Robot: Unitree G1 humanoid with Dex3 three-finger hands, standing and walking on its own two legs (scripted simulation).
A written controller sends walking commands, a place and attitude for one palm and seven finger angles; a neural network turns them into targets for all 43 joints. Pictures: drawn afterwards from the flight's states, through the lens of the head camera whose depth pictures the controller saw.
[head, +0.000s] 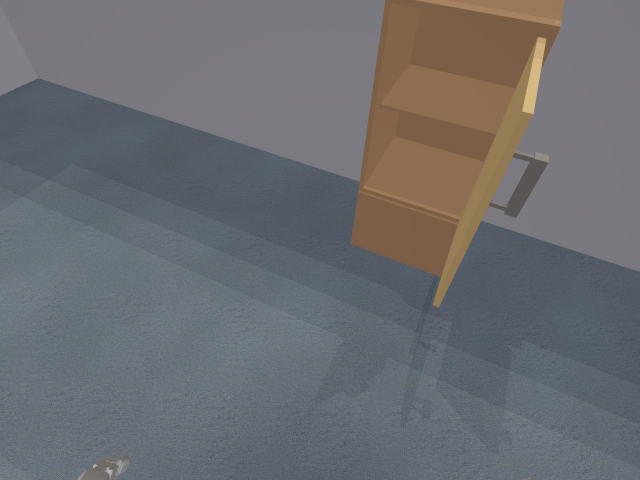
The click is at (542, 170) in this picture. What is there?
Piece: cupboard door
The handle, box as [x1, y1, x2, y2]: [489, 150, 548, 217]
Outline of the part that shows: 548,155 535,152 532,155 516,150 513,155 514,157 524,159 530,162 508,203 503,204 491,200 489,205 504,210 505,214 516,217 548,162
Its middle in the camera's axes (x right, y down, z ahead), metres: +0.39 -0.11 +0.78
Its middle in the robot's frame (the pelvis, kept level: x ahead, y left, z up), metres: +0.67 -0.36 -0.01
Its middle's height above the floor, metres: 0.75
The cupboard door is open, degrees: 90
